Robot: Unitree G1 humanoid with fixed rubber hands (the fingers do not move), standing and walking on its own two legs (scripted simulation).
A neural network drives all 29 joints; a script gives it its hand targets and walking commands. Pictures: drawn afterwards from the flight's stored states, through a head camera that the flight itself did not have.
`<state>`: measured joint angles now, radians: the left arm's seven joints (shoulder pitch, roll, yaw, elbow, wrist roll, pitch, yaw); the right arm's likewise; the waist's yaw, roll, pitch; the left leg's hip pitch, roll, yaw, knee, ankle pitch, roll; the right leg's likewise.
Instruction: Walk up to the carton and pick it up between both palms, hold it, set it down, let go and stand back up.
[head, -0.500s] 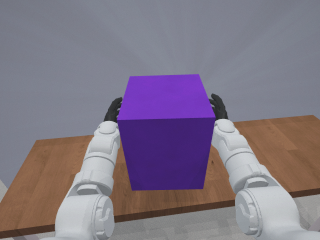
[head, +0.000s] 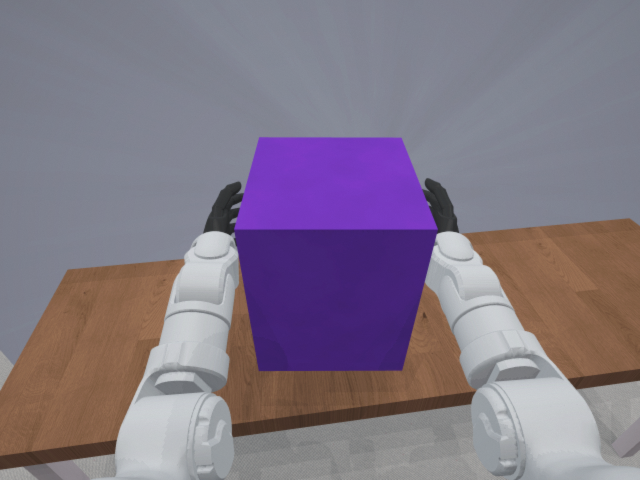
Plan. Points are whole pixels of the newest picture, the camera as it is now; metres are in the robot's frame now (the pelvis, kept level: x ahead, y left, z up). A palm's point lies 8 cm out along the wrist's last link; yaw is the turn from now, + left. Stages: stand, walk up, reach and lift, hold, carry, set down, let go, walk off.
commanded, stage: reach and lift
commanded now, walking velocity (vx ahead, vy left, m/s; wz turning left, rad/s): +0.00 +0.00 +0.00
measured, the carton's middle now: (330, 253) +0.40 +0.01 +0.13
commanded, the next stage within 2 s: hold in 0.36 s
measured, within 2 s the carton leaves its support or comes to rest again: neither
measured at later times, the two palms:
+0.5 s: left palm (211, 225) +0.36 +0.16 +0.20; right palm (446, 223) +0.38 -0.13 +0.19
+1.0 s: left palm (207, 225) +0.35 +0.16 +0.21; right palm (451, 224) +0.36 -0.13 +0.20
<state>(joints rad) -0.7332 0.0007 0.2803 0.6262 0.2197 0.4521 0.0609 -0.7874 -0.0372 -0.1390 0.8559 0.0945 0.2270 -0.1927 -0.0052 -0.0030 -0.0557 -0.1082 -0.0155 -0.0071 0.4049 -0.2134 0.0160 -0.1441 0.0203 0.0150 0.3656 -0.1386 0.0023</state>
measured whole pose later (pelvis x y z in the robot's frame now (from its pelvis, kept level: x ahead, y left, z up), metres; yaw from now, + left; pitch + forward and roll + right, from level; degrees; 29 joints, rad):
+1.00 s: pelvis -0.01 +0.00 +0.00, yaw +0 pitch -7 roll +0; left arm -0.68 -0.04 0.28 0.31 0.27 0.62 0.02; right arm -0.72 -0.03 -0.12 0.57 0.13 0.34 -0.21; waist -0.01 -0.01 -0.04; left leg -0.07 -0.02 -0.01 0.40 -0.20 0.02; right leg -0.11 0.02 0.01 0.36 -0.13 0.00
